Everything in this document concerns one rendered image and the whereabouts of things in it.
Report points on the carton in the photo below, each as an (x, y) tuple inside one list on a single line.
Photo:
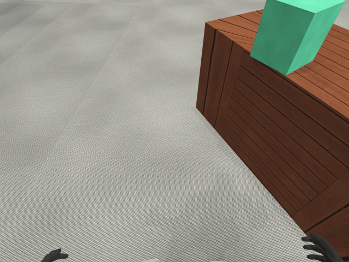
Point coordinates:
[(291, 32)]

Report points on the pedestal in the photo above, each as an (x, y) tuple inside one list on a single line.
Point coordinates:
[(291, 131)]

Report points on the right robot hand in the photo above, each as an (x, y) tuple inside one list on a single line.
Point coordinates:
[(328, 252)]

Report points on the left robot hand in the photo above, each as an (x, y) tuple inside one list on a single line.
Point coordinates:
[(54, 255)]

